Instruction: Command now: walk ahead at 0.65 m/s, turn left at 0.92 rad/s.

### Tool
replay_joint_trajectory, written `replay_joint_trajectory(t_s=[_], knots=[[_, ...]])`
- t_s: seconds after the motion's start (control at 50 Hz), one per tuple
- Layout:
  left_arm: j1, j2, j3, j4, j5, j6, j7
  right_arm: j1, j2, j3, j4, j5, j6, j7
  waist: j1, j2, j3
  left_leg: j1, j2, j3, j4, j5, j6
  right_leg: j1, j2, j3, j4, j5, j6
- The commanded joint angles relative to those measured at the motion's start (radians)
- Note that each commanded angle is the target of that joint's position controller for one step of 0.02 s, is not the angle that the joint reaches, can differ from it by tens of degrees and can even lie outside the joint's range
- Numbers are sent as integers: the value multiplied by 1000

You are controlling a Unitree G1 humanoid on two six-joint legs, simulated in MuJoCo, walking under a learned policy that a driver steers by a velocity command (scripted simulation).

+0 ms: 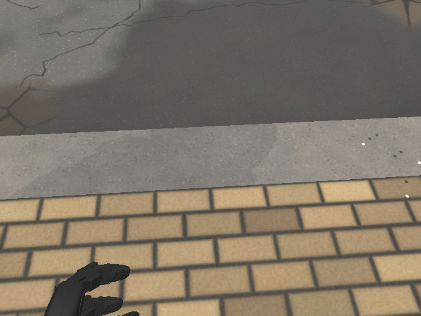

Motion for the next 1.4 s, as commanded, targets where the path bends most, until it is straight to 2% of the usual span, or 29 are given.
replay_joint_trajectory(t_s=[0.02, 0.04, 0.06, 0.08, 0.1, 0.12, 0.14, 0.16, 0.18, 0.22, 0.26, 0.34, 0.48, 0.5, 0.54, 0.58, 0.62, 0.8, 0.92, 0.94, 0.96, 0.98, 1.0, 1.04, 1.08, 1.12, 1.22, 1.32, 1.4], knots=[[-63, 53, -1, -80, -21, -14, 4, 44, -164, -36, -55, 7, 3, -11, -1, 64, 19, -215, 150, -141, 37, 981, -46, 325, 175, -130, -184, 146, -27], [-38, 70, 2, -83, -26, -15, 13, 36, -165, -37, -62, 7, 8, -17, 14, 87, -11, -200, 139, -160, 99, 1010, -81, 421, 202, -109, -252, 155, -38], [-128, 118, 46, -154, -80, -55, 28, 47, -79, -17, -60, 74, 11, -46, 45, 57, -75, -206, 139, -288, 186, 874, -143, 570, 232, 1, -365, 163, -37], [-42, 182, 68, -143, -98, -66, 43, -28, -127, -21, -81, 62, 14, -55, 121, 83, -113, -203, 150, -296, 278, 871, -160, 659, 213, 1, -383, 208, -30], [187, 218, 87, -77, -85, -74, 52, -121, -172, -33, -114, 40, 17, -60, 240, 115, -212, -195, 117, -232, 492, 860, -190, 830, 168, -17, -431, 382, -40], [420, 230, 78, -11, -51, -63, 60, -153, -104, -7, -149, 6, 21, -57, 289, 65, -383, -280, 57, -119, 841, 271, -225, 1103, -45, 110, -304, 627, -117], [474, 213, 58, 1, 8, -61, 52, 27, -17, 19, -167, -21, 19, -51, 193, -249, -528, -509, -55, -105, 1160, -427, -242, 1345, -318, 442, -151, 1249, -295], [480, 186, 63, 11, 6, -56, 34, 174, -68, 20, -135, 12, 17, -33, 175, -273, -636, -594, 17, -192, 1336, -380, -249, 1374, -389, 617, -192, 1119, -409], [382, 168, 73, 5, -17, -49, 25, 149, -87, 23, -124, 51, 32, -23, 159, -233, -564, -700, 95, -144, 1367, -297, -246, 1296, -363, 644, -282, 629, -442], [224, 90, 37, -6, -58, -29, 28, -106, -140, 10, -178, -5, 55, -31, 123, 48, -243, -661, 169, 12, 1206, -165, -231, 841, -181, 461, -441, 328, -345], [184, 145, 50, 9, -59, -17, 22, -180, -96, 17, -241, -33, 49, -33, 65, 46, -83, -595, 194, 51, 1015, -141, -223, 578, -81, 362, -498, 411, -307], [203, 225, 90, 12, -52, 17, 33, -225, -31, 47, -284, -16, 30, -55, 50, -60, -173, -395, 152, 99, 593, -29, -245, 452, -1, 241, -482, 618, -295], [227, 233, 113, -43, -92, 89, 68, -341, -134, 13, -333, 8, 65, -47, 38, -149, -140, -221, 125, 45, 198, 158, -219, 376, 44, 436, -470, -194, -169], [257, 202, 107, -42, -93, 95, 71, -318, -157, 1, -329, 7, 60, -47, 37, -134, -129, -136, 179, 39, 95, 180, -189, 329, 84, 421, -411, -299, -128], [382, 109, 89, -66, -93, 97, 68, -339, -243, -19, -352, -56, 70, -49, 119, 240, -192, -51, 602, -378, -34, 142, 26, 111, 267, 140, 66, -650, -48], [393, 258, 130, -45, -88, 101, 68, -451, -133, -1, -379, -51, 54, -45, 153, 181, -107, -186, 550, -271, -57, 137, 49, 90, 137, 82, 316, -490, 17], [441, 242, 137, -14, -71, 131, 76, -507, -98, 7, -387, -21, 48, -48, 168, 129, -91, -216, 449, -95, -30, 219, 7, 98, 115, 44, 472, -394, 62], [228, 123, 84, -155, -77, 134, 20, -379, -198, -39, -313, -23, 77, -64, 68, 148, -121, -119, 501, 147, -3, 411, 60, 181, 15, -62, 174, -313, 85], [253, 162, 113, -160, -84, 163, 0, -391, -232, -68, -282, 25, 61, -33, 111, 171, -141, -138, 543, 255, 133, 385, -49, 444, 71, -149, -197, -258, -30], [299, 180, 128, -140, -83, 164, 10, -358, -203, -65, -264, 29, 60, -29, 128, 133, -148, -201, 507, 301, 228, 317, -107, 560, 105, -142, -289, -181, -65], [380, 267, 161, -121, -83, 160, 26, -311, -158, -55, -252, 8, 62, -22, 145, -44, -146, -402, 422, 379, 458, 130, -192, 759, 30, 20, -377, 110, -128], [357, 397, 174, -160, -65, 150, 41, -323, -97, -25, -323, -41, 62, -17, 89, -398, -140, -775, 281, 372, 791, -368, -280, 904, -247, 421, -352, 514, -299], [356, 341, 158, -176, -27, 120, 28, -419, -156, -40, -330, -28, 57, -26, 191, -268, -262, -811, 250, 177, 947, -362, -270, 845, -314, 446, -407, 452, -401], [266, 240, 119, -155, -38, 92, 24, -413, -172, -46, -295, 12, 74, -45, 137, -124, -191, -783, 285, 141, 940, -186, -226, 754, -201, 235, -408, 289, -287], [167, 143, 76, -143, -60, 87, 31, -317, -154, -40, -234, -7, 94, -50, 76, -120, -191, -643, 293, 144, 906, -46, -240, 659, -134, 98, -410, 300, -232], [148, 88, 52, -113, -33, 73, 34, -246, -130, -32, -191, 7, 101, -38, 55, -112, -182, -522, 282, 136, 828, 34, -253, 604, -104, 5, -443, 256, -220], [175, 197, 93, -78, -29, 89, 67, -333, -169, -35, -264, 18, 111, -32, 123, -120, -71, -607, 271, 125, 689, -20, -266, 679, -203, 48, -508, 45, -267], [241, 204, 113, -41, -59, 75, 69, -344, -155, -42, -315, 27, 118, -19, 157, -104, -41, -800, 321, 124, 736, -34, -243, 803, -295, 168, -658, -521, -272], [277, 196, 127, -4, -62, 28, 66, -369, -116, -42, -334, 35, 84, 0, 155, -63, -17, -909, 347, 117, 717, 21, -195, 911, -293, 97, -707, -568, -221]])
Next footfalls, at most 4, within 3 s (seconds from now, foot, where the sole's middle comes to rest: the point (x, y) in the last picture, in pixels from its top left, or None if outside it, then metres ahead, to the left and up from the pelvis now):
0.12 right None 0.36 -0.11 -0.77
0.52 left None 0.37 0.10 -0.77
0.96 right None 0.26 -0.16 -0.77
1.70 left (173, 295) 0.53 0.08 -0.77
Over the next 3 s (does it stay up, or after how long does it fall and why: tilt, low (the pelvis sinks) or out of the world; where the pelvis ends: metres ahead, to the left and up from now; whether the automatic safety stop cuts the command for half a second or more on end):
stays up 1.03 -0.02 -0.01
